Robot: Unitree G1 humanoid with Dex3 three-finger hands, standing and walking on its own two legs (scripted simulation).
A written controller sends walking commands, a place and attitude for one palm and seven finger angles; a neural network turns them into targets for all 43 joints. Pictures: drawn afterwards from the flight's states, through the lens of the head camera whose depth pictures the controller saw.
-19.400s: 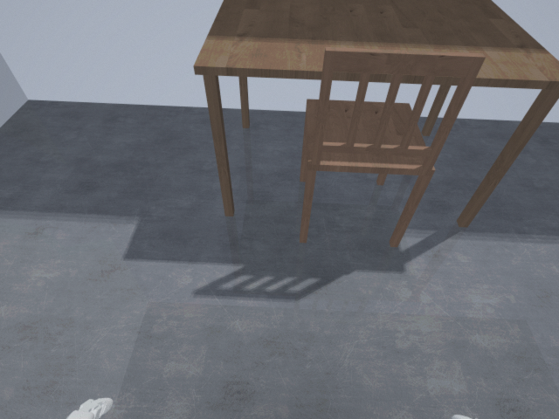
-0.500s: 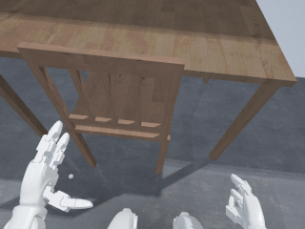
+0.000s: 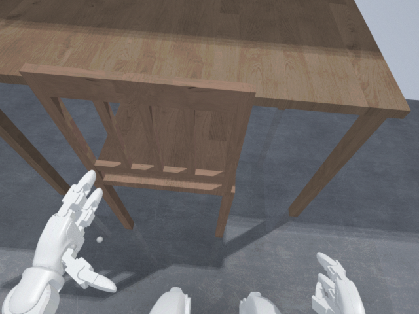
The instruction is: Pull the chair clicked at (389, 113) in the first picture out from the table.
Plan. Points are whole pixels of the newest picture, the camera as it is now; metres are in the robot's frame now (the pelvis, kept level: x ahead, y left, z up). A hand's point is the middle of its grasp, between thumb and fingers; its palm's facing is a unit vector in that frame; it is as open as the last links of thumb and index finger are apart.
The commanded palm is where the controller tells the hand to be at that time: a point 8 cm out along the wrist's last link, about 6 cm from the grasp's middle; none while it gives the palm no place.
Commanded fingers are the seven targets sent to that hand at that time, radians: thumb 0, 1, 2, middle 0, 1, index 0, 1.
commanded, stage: raise the hand toward the chair's back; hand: left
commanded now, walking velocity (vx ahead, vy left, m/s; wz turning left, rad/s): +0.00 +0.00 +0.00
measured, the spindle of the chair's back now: (153, 140) +0.49 +0.16 -0.02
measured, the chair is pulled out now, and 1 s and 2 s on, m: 0.00 0.00 0.00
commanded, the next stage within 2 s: aim the fingers beside a spindle in 0.36 s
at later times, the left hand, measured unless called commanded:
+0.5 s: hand (94, 235) +0.24 +0.20 +0.05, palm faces +0.01 -1.00 -0.06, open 16.9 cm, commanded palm +0.22 +0.25 +0.04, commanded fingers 0.00 -0.50 0.30 -0.06 -0.08 -0.06 -0.08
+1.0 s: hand (122, 224) +0.27 +0.17 +0.02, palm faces -0.08 -1.00 -0.02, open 16.9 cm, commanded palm +0.26 +0.23 +0.03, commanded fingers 0.00 -0.50 0.30 -0.06 -0.08 -0.06 -0.08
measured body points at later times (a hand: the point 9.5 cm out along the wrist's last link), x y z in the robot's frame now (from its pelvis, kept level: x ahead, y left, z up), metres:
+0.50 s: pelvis +0.00 -0.01 +0.00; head +0.07 +0.01 +0.44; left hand +0.23 +0.26 +0.05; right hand +0.18 -0.24 -0.08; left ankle +0.01 +0.09 -0.66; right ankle +0.02 -0.14 -0.66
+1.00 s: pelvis +0.00 -0.01 -0.01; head +0.09 +0.00 +0.43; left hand +0.27 +0.23 +0.02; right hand +0.16 -0.26 -0.10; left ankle +0.01 +0.09 -0.66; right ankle +0.02 -0.14 -0.66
